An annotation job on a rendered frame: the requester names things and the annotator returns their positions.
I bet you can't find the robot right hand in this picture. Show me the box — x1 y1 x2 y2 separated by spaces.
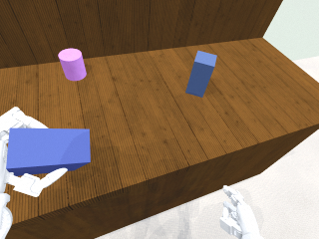
220 185 260 239

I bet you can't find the left robot forearm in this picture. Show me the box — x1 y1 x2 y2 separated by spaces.
0 193 13 239

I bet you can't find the robot left hand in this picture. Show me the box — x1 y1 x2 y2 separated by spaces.
0 107 68 197

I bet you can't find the sponge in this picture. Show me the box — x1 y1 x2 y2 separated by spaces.
6 127 91 176

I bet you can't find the table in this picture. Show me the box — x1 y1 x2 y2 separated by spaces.
0 0 319 239

